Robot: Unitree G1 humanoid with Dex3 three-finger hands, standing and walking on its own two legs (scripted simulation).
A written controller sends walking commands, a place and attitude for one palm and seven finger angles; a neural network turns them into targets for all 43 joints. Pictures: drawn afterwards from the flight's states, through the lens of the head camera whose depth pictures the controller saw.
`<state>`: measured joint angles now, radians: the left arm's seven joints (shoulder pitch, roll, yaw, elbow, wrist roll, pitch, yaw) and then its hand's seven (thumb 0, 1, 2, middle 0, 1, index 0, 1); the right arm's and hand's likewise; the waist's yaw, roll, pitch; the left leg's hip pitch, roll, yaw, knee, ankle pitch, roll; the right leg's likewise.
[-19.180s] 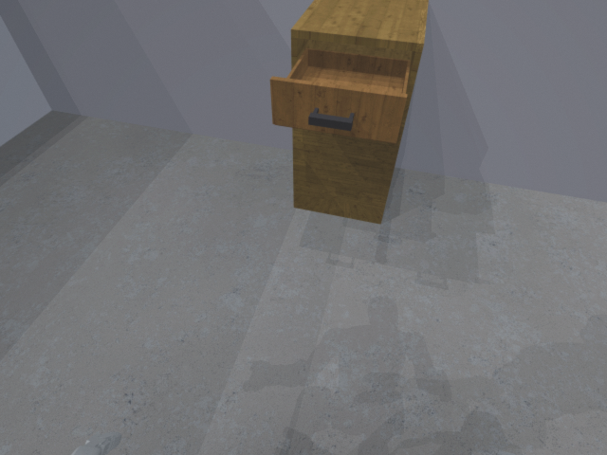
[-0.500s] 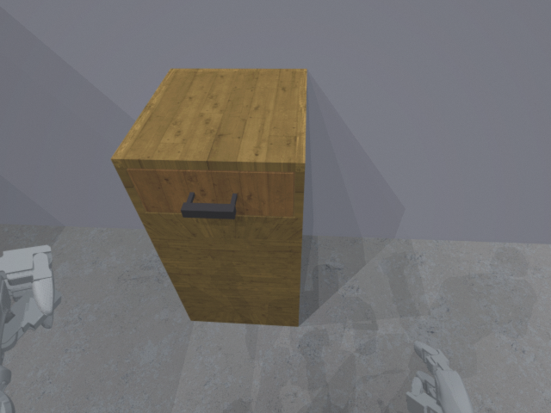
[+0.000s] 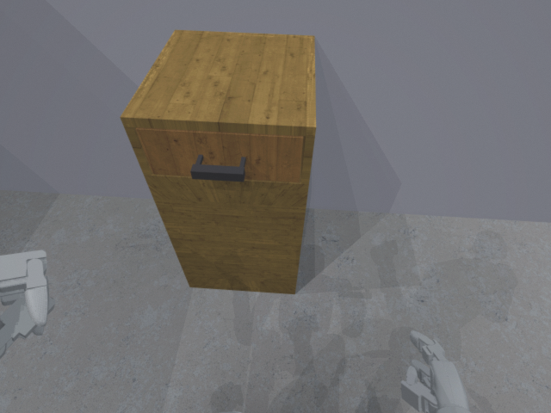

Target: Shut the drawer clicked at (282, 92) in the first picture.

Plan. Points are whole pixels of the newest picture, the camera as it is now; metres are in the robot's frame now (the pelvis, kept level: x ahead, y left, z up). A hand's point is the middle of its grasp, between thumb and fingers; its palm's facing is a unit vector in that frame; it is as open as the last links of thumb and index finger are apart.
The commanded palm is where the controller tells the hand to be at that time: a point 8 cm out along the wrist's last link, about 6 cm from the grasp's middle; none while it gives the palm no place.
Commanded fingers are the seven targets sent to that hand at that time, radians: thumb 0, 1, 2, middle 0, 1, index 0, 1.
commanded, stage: step back with the hand held close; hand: left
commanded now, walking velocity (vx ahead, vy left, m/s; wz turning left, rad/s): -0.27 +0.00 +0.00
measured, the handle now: (220, 166) +0.62 +0.18 -0.06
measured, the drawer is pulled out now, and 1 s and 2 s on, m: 0.00 0.00 0.00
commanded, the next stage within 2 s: stop stepping back and stand still in 0.52 s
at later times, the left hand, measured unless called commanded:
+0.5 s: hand (48, 373) +0.13 +0.21 +0.16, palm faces +0.20 -0.82 -0.53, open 3.2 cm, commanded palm +0.05 +0.27 +0.18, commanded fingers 0.00 0.90 0.90 -1.40 -1.60 -1.40 -1.60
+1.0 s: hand out of the picture -0.01 +0.24 +0.18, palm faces +0.27 -0.85 -0.45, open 3.3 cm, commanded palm -0.07 +0.30 +0.18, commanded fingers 0.00 0.90 0.90 -1.40 -1.60 -1.40 -1.60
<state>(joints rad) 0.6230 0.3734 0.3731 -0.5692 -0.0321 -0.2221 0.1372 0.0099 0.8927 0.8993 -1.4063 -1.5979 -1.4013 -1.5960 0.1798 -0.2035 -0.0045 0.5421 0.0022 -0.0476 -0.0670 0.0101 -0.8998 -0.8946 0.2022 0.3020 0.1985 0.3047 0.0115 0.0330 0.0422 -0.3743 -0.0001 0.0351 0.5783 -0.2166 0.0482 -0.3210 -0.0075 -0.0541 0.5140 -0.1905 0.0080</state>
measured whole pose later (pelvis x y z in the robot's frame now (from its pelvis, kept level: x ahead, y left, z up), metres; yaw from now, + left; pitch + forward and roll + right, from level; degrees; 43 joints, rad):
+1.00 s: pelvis -0.20 +0.01 +0.00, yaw +1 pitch -1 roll -3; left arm 0.68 0.45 0.37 -0.73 -0.05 -0.20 0.12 0.01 0.89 0.90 -1.41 -1.60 -1.40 -1.60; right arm 0.18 -0.16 0.03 0.55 -0.02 -0.11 -0.05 0.01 -0.90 -0.89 0.20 0.30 0.20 0.30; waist -0.02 -0.03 0.05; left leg -0.45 -0.02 0.02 0.40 -0.11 0.01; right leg -0.17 0.09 -0.01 0.45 -0.31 -0.04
